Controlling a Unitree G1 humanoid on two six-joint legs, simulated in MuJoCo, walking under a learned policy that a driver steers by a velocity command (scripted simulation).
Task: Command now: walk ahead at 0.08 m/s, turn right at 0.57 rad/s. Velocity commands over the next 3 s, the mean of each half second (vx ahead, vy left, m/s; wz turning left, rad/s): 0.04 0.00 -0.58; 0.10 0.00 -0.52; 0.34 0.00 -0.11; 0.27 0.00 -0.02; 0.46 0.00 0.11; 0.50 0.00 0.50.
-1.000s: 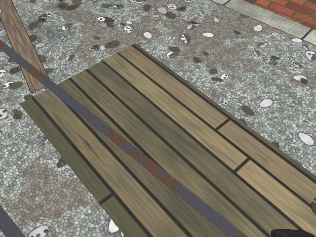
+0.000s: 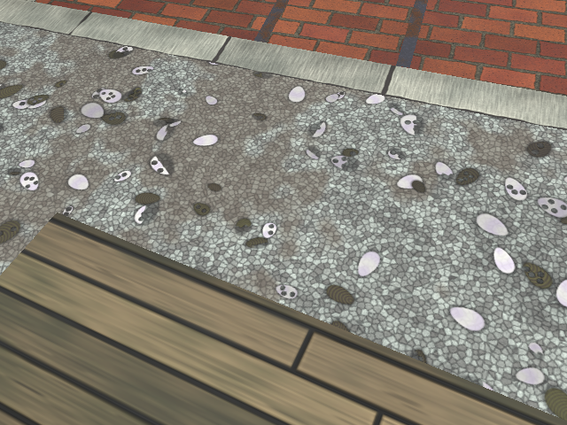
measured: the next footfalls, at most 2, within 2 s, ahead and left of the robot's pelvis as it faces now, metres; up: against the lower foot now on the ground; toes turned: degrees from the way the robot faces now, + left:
left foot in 0.10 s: +0.15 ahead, +0.14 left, +0.00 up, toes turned -11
right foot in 0.52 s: +0.05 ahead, -0.12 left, +0.00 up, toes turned -21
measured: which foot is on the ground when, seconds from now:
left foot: up 0.00-0.08, down 0.10-0.52, up 0.54-1.00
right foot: down 0.00-0.12, up 0.14-0.50, down 0.52-1.00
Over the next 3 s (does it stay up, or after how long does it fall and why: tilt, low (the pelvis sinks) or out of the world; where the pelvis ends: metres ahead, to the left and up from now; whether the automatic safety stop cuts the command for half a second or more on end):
stays up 0.79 -0.48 -0.01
